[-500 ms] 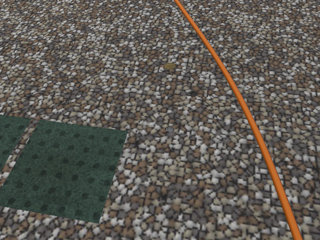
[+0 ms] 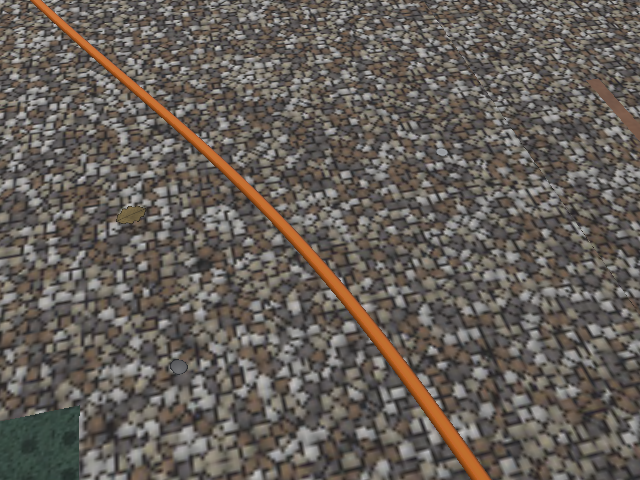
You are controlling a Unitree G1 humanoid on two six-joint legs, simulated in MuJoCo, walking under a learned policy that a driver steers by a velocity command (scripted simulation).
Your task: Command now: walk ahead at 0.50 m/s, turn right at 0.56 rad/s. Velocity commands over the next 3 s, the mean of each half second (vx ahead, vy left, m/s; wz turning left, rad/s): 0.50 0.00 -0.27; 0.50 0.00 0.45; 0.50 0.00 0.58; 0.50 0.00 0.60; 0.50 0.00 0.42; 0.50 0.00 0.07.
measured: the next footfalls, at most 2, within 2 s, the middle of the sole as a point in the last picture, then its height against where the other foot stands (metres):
right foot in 0.20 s outside the picture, level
left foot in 0.78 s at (294, 433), level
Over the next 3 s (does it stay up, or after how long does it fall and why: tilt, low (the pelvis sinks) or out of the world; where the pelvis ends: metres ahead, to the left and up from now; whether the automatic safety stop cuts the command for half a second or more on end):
stays up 1.33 0.58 0.00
